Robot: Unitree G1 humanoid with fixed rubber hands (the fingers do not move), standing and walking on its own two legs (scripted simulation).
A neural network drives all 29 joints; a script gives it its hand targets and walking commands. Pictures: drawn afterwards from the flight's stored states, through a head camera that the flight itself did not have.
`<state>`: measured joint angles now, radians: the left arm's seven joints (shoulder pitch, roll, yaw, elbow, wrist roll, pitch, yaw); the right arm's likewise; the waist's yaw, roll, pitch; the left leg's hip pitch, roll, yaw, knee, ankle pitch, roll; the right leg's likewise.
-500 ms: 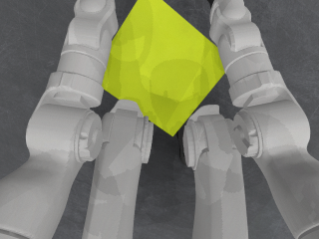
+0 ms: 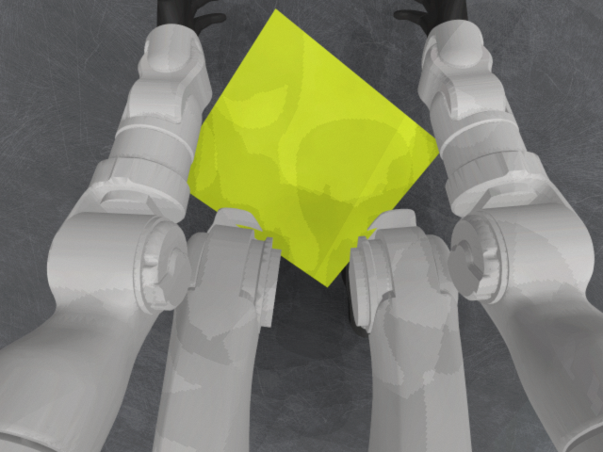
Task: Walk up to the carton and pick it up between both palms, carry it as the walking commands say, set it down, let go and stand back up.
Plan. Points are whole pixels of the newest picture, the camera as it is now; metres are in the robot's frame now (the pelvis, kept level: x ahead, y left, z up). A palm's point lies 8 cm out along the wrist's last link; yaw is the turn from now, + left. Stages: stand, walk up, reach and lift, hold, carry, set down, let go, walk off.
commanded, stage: set down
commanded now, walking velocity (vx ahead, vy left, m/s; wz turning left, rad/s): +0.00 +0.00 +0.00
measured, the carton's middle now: (304, 152) +0.38 +0.00 -0.25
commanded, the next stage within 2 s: none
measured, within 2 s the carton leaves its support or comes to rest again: neither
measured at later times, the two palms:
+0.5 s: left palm (162, 35) +0.50 +0.15 -0.20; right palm (452, 26) +0.51 -0.16 -0.21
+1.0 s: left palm (132, 33) +0.50 +0.17 -0.18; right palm (503, 20) +0.51 -0.19 -0.18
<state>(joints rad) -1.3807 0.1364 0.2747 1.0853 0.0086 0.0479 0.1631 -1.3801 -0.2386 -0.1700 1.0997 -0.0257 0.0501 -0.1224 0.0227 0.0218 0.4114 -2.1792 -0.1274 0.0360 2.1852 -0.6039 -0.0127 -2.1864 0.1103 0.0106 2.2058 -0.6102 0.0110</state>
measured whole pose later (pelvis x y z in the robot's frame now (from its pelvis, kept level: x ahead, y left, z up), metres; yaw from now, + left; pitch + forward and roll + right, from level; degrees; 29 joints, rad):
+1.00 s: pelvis -0.02 +0.00 -0.01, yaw -2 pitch +28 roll -1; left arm -1.31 0.29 0.12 0.87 -0.22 0.13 0.18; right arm -1.35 -0.42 -0.09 0.97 0.25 0.10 -0.09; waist 0.05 0.01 0.52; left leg -2.14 -0.08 0.02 2.21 -0.57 0.01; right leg -2.14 0.08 -0.04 2.20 -0.56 -0.01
